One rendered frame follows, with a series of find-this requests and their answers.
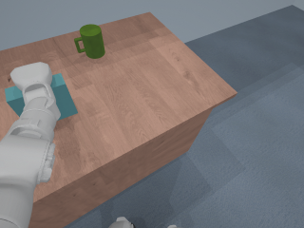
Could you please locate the robot left shin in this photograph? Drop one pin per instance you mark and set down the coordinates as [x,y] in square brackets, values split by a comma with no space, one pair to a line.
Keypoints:
[121,219]

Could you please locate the sponge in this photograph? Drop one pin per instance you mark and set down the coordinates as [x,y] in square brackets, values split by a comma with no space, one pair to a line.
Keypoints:
[64,102]

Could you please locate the robot left forearm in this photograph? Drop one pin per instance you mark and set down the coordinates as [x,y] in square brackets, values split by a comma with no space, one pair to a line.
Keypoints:
[40,113]

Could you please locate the table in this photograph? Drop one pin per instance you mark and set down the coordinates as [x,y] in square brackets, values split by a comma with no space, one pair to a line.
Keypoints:
[140,106]

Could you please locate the robot left hand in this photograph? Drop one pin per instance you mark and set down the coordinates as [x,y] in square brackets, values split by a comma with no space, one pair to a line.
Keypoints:
[35,72]

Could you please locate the left robot upper arm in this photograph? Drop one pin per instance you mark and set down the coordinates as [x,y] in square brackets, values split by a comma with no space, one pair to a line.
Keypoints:
[24,163]

